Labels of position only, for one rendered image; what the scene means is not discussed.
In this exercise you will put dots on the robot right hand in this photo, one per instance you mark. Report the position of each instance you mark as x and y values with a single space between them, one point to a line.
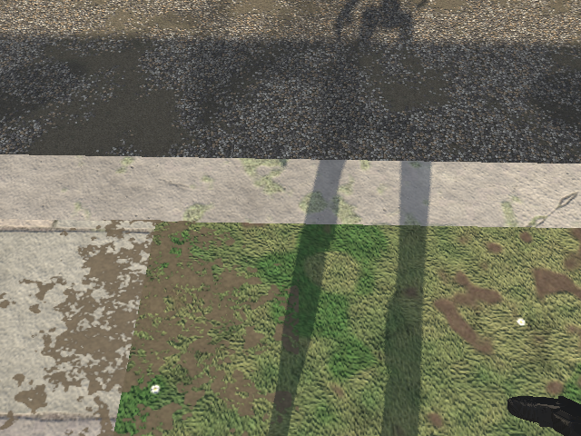
562 414

